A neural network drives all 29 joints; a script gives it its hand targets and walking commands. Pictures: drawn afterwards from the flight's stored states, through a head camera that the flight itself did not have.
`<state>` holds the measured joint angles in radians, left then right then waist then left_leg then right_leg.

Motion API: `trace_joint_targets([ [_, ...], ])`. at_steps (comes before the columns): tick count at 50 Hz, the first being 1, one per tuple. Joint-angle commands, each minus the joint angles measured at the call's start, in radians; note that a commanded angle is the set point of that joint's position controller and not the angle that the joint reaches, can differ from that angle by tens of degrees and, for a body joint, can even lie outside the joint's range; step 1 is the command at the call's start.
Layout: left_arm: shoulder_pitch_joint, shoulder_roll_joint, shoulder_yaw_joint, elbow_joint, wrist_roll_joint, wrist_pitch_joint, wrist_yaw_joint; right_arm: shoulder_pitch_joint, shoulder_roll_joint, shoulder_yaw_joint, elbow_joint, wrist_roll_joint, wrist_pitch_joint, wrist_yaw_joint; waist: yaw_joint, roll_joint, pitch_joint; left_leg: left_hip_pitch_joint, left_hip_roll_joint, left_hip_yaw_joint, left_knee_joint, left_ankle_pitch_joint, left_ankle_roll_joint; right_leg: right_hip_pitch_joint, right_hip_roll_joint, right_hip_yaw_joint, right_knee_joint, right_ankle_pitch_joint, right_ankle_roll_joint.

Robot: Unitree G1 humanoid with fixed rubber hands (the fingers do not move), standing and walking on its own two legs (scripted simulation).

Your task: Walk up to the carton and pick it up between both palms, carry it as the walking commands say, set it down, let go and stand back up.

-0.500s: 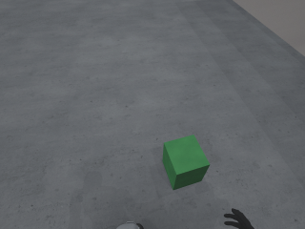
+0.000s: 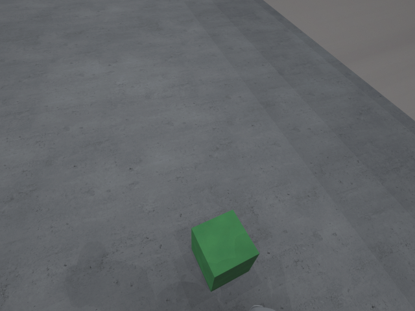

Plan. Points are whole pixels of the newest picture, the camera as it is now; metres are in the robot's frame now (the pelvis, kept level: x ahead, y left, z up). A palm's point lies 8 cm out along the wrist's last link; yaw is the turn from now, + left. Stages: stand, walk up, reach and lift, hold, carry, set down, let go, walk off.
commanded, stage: walk up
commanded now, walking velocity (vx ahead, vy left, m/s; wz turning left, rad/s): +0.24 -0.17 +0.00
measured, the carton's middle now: (221, 251) +0.45 -0.10 -0.66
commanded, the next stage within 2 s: none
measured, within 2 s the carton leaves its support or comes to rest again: neither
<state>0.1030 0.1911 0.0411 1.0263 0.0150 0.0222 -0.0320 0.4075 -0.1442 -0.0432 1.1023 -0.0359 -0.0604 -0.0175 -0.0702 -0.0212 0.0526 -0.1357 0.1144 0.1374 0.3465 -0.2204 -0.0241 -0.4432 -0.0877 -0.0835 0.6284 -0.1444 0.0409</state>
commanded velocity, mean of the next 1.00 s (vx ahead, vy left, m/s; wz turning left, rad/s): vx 0.01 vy -0.02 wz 0.01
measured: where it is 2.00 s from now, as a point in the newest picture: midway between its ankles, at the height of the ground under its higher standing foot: outside the picture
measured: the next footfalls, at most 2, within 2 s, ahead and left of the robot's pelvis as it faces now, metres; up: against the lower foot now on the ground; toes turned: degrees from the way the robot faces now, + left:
right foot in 0.08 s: +0.11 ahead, -0.17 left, +0.00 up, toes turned -8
left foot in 0.42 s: +0.10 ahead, +0.07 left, +0.00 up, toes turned +3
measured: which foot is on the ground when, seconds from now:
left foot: down 0.00-0.08, up 0.10-0.40, down 0.42-1.00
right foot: up 0.00-0.06, down 0.08-1.00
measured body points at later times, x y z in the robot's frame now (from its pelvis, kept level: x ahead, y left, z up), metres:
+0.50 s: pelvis +0.07 -0.04 -0.01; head +0.07 -0.03 +0.44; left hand +0.11 +0.18 -0.17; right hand +0.07 -0.26 -0.17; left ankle +0.06 +0.07 -0.75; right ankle +0.07 -0.16 -0.75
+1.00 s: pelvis +0.08 -0.02 +0.00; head +0.09 -0.01 +0.45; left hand +0.06 +0.20 -0.17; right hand +0.05 -0.23 -0.16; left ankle +0.06 +0.07 -0.75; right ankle +0.07 -0.16 -0.75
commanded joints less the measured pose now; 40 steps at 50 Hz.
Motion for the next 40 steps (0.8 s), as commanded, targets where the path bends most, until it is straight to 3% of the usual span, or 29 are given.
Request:
trace_joint_targets([
  [1, -0.004, 0.026, -0.003, -0.043, -0.007, -0.038, 0.01, 0.07, -0.218, -0.044, -0.002, -0.005, 0.012, -0.016, 0.011, 0.237, -0.053, 0.091, 0.217, -0.1, 0.019, 0.292, 0.122, 0.085, 0.02, -0.025, -0.22, -0.094, -0.003],
  [2, 0.072, 0.056, 0.011, 0.009, -0.009, -0.049, 0.026, 0.084, -0.238, -0.045, 0.007, -0.001, 0.014, -0.018, 0.035, 0.126, -0.033, 0.057, 0.2, -0.121, 0.08, 0.304, 0.093, 0.185, 0.018, -0.037, -0.333, 0.004, -0.003],
  [3, 0.188, 0.085, 0.019, 0.043, -0.004, -0.057, 0.034, 0.073, -0.13, -0.021, -0.006, 0.0, 0.014, -0.012, 0.096, 0.04, -0.112, -0.084, 0.128, -0.094, 0.179, 0.138, 0.043, 0.411, -0.023, 0.01, -0.298, 0.067, -0.031],
  [4, 0.263, 0.178, 0.047, 0.05, 0.008, -0.07, 0.044, 0.07, -0.071, -0.001, -0.028, -0.004, 0.013, -0.01, 0.118, -0.176, -0.16, -0.265, 0.017, -0.028, 0.395, -0.188, -0.004, 0.549, -0.21, 0.205, -0.327, 0.208, -0.078],
  [5, 0.237, 0.189, 0.033, 0.036, 0.003, -0.072, 0.058, 0.024, -0.017, 0.012, -0.041, 0.009, 0.025, -0.022, 0.111, -0.148, -0.125, -0.347, -0.028, -0.022, 0.511, -0.35, -0.039, 0.569, -0.355, 0.3, -0.3, 0.792, -0.174],
  [6, 0.2, 0.143, 0.017, 0.059, -0.01, -0.085, 0.052, 0.037, -0.043, 0.007, -0.024, 0.022, 0.047, -0.028, 0.096, -0.028, -0.142, -0.332, -0.018, -0.082, 0.567, -0.367, -0.039, 0.574, -0.354, 0.241, -0.221, 1.255, -0.241],
  [7, 0.185, 0.139, 0.021, 0.059, -0.014, -0.078, 0.057, 0.022, -0.082, 0.005, -0.012, 0.019, 0.053, -0.019, 0.075, -0.087, -0.13, -0.28, -0.011, -0.114, 0.541, -0.338, -0.042, 0.485, -0.297, 0.17, -0.227, 1.242, -0.202],
  [8, 0.136, 0.126, 0.021, 0.04, -0.021, -0.086, 0.061, -0.01, -0.085, 0.011, -0.008, 0.024, 0.055, -0.016, 0.065, -0.104, -0.121, -0.246, -0.026, -0.114, 0.557, -0.311, -0.037, 0.455, -0.268, 0.143, -0.251, 1.158, -0.213],
  [10, 0.078, 0.072, -0.002, 0.026, -0.014, -0.07, 0.063, 0.049, -0.067, 0.009, -0.005, 0.034, 0.083, -0.005, 0.021, -0.151, -0.051, -0.167, -0.031, -0.15, 0.485, -0.208, -0.016, 0.289, -0.182, 0.076, -0.308, 0.749, -0.169],
  [11, 0.076, 0.041, -0.01, 0.043, -0.016, -0.063, 0.065, 0.005, -0.05, 0.01, 0.004, 0.027, 0.095, -0.01, 0.027, -0.114, -0.06, -0.162, -0.046, -0.142, 0.475, -0.197, -0.001, 0.273, -0.168, 0.095, -0.31, 0.643, -0.171],
  [12, 0.058, 0.054, -0.001, 0.011, -0.013, -0.061, 0.062, 0.021, -0.048, 0.009, 0.002, 0.023, 0.108, -0.001, 0.017, -0.182, -0.062, -0.168, -0.052, -0.129, 0.479, -0.157, 0.011, 0.247, -0.159, 0.064, -0.31, 0.569, -0.168],
  [13, 0.044, 0.051, -0.006, 0.01, -0.009, -0.057, 0.061, 0.004, -0.047, 0.005, 0.017, 0.017, 0.12, -0.003, 0.026, -0.177, -0.074, -0.142, -0.056, -0.126, 0.467, -0.16, 0.02, 0.247, -0.157, 0.101, -0.342, 0.381, -0.158],
  [15, 0.066, 0.076, -0.005, 0.008, -0.006, -0.057, 0.065, -0.022, -0.07, 0.003, 0.004, 0.019, 0.116, -0.014, 0.038, -0.121, -0.072, -0.132, -0.059, -0.118, 0.396, -0.169, 0.006, 0.24, -0.155, 0.111, -0.346, 0.277, -0.173],
  [17, 0.074, 0.087, -0.002, 0.034, -0.013, -0.047, 0.068, -0.05, -0.059, 0.005, 0.008, 0.026, 0.11, -0.021, 0.046, -0.147, -0.082, -0.08, -0.062, -0.094, 0.289, -0.164, 0.01, 0.252, -0.158, 0.126, -0.352, 0.184, -0.185],
  [19, 0.073, 0.092, -0.001, 0.047, -0.005, -0.028, 0.07, -0.049, -0.087, -0.006, -0.004, 0.026, 0.1, -0.025, 0.032, -0.105, -0.044, -0.043, -0.062, -0.089, 0.128, -0.041, 0.014, 0.235, -0.149, 0.136, -0.344, 0.062, -0.161],
  [20, 0.098, 0.071, -0.004, 0.049, -0.013, -0.027, 0.068, -0.046, -0.082, 0.001, 0.023, 0.027, 0.086, -0.026, 0.034, -0.026, -0.035, -0.008, -0.013, -0.124, 0.017, 0.085, 0.014, 0.229, -0.133, 0.119, -0.319, 0.001, -0.121],
  [21, 0.147, 0.026, -0.011, 0.061, -0.016, -0.029, 0.066, -0.052, -0.084, 0.004, 0.014, 0.027, 0.072, -0.031, 0.055, 0.035, -0.025, 0.039, 0.046, -0.189, -0.041, 0.196, 0.033, 0.207, -0.077, 0.101, -0.285, 0.028, -0.085],
  [22, 0.171, 0.018, -0.015, 0.066, -0.011, -0.025, 0.068, -0.078, -0.146, -0.005, 0.006, 0.027, 0.06, -0.026, 0.074, 0.117, -0.015, 0.046, 0.105, -0.254, -0.053, 0.328, 0.048, 0.178, -0.026, 0.062, -0.248, -0.06, -0.065],
  [23, 0.146, 0.011, -0.013, 0.066, -0.022, -0.017, 0.074, -0.124, -0.105, 0.0, 0.005, 0.032, 0.056, -0.024, 0.081, 0.141, 0.048, -0.061, 0.071, -0.232, -0.051, 0.236, 0.059, 0.219, -0.007, 0.051, -0.304, -0.044, -0.037],
  [24, 0.127, 0.034, -0.001, 0.058, -0.015, -0.021, 0.075, -0.116, -0.092, 0.007, 0.012, 0.035, 0.048, -0.014, 0.087, 0.106, 0.047, -0.099, 0.059, -0.245, -0.088, 0.233, 0.056, 0.305, -0.008, 0.048, -0.288, -0.024, -0.046],
  [25, 0.131, 0.026, -0.013, 0.068, -0.014, -0.025, 0.07, -0.109, -0.067, 0.018, 0.019, 0.032, 0.048, -0.021, 0.085, 0.188, 0.048, -0.104, 0.043, -0.205, -0.086, 0.237, 0.054, 0.328, -0.02, 0.054, -0.297, 0.025, -0.048],
  [27, 0.171, 0.059, -0.004, 0.093, -0.006, -0.036, 0.069, -0.11, -0.078, 0.021, 0.028, 0.036, 0.038, -0.023, 0.084, 0.034, -0.051, -0.016, 0.009, -0.181, -0.064, 0.256, 0.051, 0.388, -0.033, 0.051, -0.3, 0.116, -0.057],
  [30, 0.159, 0.055, -0.011, 0.122, -0.002, -0.028, 0.07, -0.09, -0.098, 0.014, 0.06, 0.042, 0.031, -0.023, 0.079, 0.062, 0.02, -0.032, 0.016, -0.178, -0.093, 0.174, 0.061, 0.364, -0.039, 0.057, -0.337, 0.042, -0.056],
  [31, 0.169, 0.036, -0.018, 0.122, -0.002, -0.026, 0.068, -0.079, -0.088, 0.016, 0.054, 0.043, 0.029, -0.019, 0.082, 0.03, 0.027, -0.023, 0.004, -0.166, -0.088, 0.155, 0.057, 0.357, -0.036, 0.066, -0.367, 0.046, -0.048],
  [32, 0.185, 0.013, -0.021, 0.131, -0.005, -0.026, 0.068, -0.064, -0.068, 0.014, 0.049, 0.041, 0.032, -0.021, 0.077, 0.066, 0.025, -0.038, -0.002, -0.165, -0.087, 0.136, 0.054, 0.354, -0.047, 0.08, -0.365, 0.037, -0.046],
  [33, 0.176, 0.029, -0.021, 0.141, -0.001, -0.029, 0.062, -0.055, -0.059, 0.016, 0.052, 0.034, 0.041, -0.024, 0.073, 0.033, 0.033, -0.019, 0.003, -0.163, -0.096, 0.115, 0.054, 0.321, -0.037, 0.074, -0.356, 0.014, -0.05],
  [34, 0.172, 0.034, -0.018, 0.13, -0.006, -0.027, 0.068, -0.071, -0.061, 0.023, 0.059, 0.036, 0.031, -0.021, 0.084, 0.069, 0.003, 0.005, 0.014, -0.176, -0.109, 0.15, 0.062, 0.362, -0.027, 0.062, -0.347, 0.03, -0.047],
  [39, 0.194, 0.009, -0.023, 0.149, 0.0, -0.027, 0.068, -0.082, -0.055, 0.015, 0.05, 0.042, 0.028, -0.025, 0.084, 0.054, 0.032, -0.01, 0.011, -0.171, -0.099, 0.131, 0.075, 0.317, -0.029, 0.071, -0.349, 0.007, -0.035],
  [40, 0.219, 0.011, -0.02, 0.156, -0.004, -0.032, 0.07, -0.065, -0.041, 0.021, 0.058, 0.038, 0.025, -0.022, 0.084, 0.025, -0.008, 0.001, 0.004, -0.156, -0.078, 0.18, 0.066, 0.37, -0.046, 0.06, -0.345, 0.078, -0.041],
])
